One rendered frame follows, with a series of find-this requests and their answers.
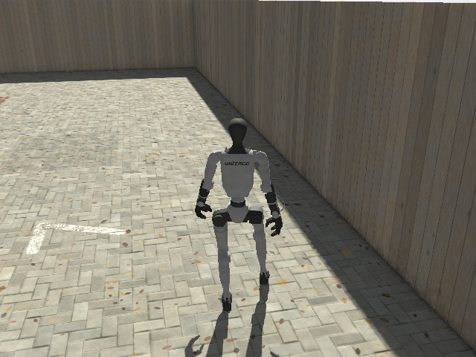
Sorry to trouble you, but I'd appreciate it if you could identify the right robot upper arm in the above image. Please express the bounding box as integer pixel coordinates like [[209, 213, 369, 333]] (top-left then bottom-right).
[[253, 150, 272, 193]]

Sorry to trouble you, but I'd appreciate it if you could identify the robot right forearm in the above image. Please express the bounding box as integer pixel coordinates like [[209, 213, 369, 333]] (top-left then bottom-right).
[[265, 182, 281, 219]]

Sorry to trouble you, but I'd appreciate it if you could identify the left robot hand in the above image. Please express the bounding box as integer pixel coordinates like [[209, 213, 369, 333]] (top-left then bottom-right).
[[195, 204, 212, 219]]

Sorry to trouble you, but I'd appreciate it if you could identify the left robot upper arm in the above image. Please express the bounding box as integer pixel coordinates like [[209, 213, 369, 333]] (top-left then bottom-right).
[[202, 150, 222, 190]]

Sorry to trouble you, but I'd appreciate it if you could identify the robot right foot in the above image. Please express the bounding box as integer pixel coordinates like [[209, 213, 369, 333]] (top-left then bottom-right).
[[260, 270, 270, 285]]

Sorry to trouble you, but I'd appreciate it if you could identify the robot left shin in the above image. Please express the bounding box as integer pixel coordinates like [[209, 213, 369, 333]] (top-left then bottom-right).
[[218, 252, 230, 301]]

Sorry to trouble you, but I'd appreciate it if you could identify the right robot hand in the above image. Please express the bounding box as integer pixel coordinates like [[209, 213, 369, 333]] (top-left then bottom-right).
[[266, 216, 283, 237]]

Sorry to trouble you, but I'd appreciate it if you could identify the robot left forearm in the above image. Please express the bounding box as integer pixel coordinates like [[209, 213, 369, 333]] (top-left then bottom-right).
[[196, 179, 210, 207]]

